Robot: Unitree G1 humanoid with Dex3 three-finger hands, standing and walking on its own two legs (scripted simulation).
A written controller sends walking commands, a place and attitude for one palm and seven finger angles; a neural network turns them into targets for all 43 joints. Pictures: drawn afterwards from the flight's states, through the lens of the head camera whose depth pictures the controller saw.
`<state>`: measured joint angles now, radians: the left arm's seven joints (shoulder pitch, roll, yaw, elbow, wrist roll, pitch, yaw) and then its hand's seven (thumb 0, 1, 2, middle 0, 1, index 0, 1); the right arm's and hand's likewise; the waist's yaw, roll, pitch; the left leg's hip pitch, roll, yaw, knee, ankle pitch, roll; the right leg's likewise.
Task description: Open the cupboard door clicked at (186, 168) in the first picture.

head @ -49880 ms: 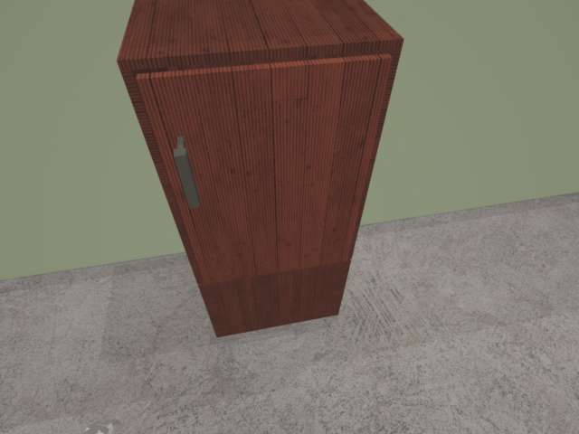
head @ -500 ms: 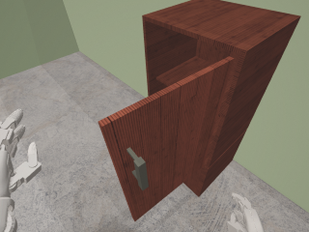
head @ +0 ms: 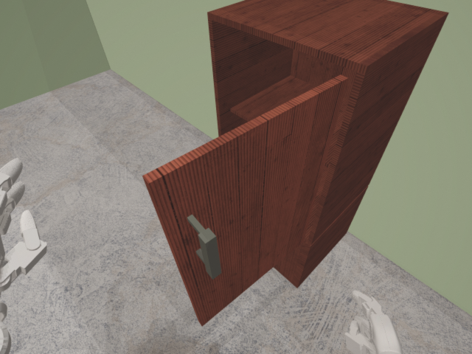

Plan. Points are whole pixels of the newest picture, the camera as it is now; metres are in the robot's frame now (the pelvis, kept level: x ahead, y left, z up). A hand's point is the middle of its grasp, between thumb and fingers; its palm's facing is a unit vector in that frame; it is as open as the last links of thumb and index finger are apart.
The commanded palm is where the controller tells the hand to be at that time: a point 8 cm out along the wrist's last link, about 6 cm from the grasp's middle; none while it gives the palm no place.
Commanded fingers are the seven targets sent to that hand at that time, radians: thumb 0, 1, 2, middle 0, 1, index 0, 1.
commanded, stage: step back with the hand held close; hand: left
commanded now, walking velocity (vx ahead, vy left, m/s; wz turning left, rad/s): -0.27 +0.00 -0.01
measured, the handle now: (204, 247) +0.28 +0.09 +0.04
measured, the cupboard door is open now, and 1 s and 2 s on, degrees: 85 85 85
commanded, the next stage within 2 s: stop stepping back and stand still in 0.96 s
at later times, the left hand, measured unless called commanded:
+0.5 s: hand out of the picture +0.12 +0.29 +0.15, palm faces +0.42 -0.75 -0.51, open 7.4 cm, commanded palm +0.06 +0.32 +0.17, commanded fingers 0.00 0.90 0.90 -0.20 -0.30 -0.20 -0.30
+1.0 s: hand out of the picture +0.04 +0.28 +0.17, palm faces +0.39 -0.81 -0.43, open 7.4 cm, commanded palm -0.02 +0.33 +0.17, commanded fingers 0.00 0.90 0.90 -0.20 -0.30 -0.20 -0.30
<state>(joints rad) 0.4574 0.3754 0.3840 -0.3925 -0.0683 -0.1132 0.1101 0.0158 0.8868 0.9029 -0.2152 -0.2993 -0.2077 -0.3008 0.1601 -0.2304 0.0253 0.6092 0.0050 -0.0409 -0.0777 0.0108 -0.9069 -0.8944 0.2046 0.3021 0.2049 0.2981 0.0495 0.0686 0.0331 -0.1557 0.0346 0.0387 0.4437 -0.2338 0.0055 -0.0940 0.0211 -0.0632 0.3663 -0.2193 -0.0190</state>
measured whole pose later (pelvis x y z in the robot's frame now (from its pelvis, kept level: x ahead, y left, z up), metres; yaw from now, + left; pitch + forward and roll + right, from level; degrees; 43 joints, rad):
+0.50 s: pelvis -0.08 +0.03 -0.02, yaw +0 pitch -2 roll -1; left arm 0.55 0.41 0.44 -0.52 -0.03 -0.18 0.14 0.01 0.89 0.90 -0.22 -0.30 -0.21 -0.30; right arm 0.19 -0.22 0.00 0.53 0.01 -0.04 -0.08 0.01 -0.91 -0.89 0.20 0.30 0.20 0.30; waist 0.01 0.02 0.07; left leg -0.38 0.00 0.07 0.60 -0.20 0.06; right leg -0.35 -0.02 -0.04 0.58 -0.20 0.01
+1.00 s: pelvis -0.17 +0.03 +0.00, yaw -1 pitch +3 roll -4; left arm 0.57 0.43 0.44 -0.62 -0.06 -0.20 0.17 0.01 0.89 0.90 -0.21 -0.30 -0.21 -0.30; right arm 0.18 -0.15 0.02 0.64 -0.02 -0.14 -0.04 0.01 -0.90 -0.89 0.21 0.30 0.21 0.30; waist 0.01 0.00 0.01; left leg -0.42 0.06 0.02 0.36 0.00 0.03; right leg -0.26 0.05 -0.01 0.78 -0.51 0.01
